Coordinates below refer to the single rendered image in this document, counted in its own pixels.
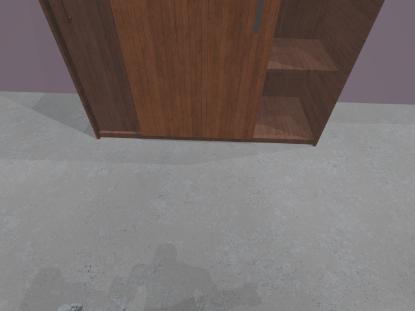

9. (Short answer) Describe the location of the wardrobe door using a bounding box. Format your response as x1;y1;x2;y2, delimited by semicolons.
110;0;281;139
49;0;141;132

